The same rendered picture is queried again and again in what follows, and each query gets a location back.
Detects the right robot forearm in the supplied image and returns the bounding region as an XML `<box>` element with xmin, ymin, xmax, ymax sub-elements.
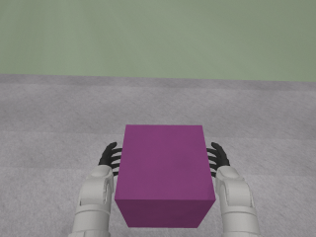
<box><xmin>215</xmin><ymin>165</ymin><xmax>264</xmax><ymax>237</ymax></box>

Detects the left robot forearm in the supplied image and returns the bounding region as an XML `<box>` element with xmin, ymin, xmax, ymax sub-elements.
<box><xmin>67</xmin><ymin>165</ymin><xmax>115</xmax><ymax>237</ymax></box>

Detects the robot left hand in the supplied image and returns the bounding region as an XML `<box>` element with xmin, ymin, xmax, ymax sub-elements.
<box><xmin>98</xmin><ymin>142</ymin><xmax>122</xmax><ymax>176</ymax></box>

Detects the carton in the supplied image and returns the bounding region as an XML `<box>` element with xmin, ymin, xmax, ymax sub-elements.
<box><xmin>114</xmin><ymin>124</ymin><xmax>216</xmax><ymax>228</ymax></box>

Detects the robot right hand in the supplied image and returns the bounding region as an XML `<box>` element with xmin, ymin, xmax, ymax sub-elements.
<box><xmin>206</xmin><ymin>142</ymin><xmax>230</xmax><ymax>178</ymax></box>

